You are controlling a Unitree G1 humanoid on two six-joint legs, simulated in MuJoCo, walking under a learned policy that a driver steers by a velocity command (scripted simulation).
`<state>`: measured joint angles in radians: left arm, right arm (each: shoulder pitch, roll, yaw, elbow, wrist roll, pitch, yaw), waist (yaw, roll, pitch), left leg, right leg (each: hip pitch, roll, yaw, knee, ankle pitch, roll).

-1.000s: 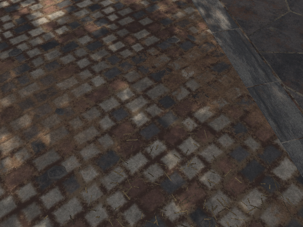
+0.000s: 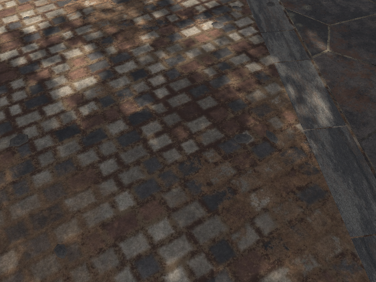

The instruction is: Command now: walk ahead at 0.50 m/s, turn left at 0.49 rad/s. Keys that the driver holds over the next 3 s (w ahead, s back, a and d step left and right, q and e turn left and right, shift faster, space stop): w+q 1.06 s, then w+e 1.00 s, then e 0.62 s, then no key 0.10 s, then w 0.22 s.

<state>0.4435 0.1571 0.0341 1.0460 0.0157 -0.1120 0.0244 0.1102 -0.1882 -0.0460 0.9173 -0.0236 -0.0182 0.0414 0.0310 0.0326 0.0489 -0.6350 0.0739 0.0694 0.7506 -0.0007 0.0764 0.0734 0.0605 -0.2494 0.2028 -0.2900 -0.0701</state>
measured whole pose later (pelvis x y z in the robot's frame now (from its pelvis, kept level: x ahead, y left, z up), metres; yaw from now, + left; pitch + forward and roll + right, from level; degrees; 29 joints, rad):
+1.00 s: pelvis +0.53 +0.10 +0.01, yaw +35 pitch +1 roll -1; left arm 0.37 0.25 0.05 0.85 0.02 -0.09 0.00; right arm 0.16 -0.30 -0.06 0.75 -0.03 0.00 0.06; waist 0.03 0.05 0.03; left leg -0.67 0.05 -0.03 1.03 -0.15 0.05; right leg -0.08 0.01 -0.18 0.28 -0.21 -0.03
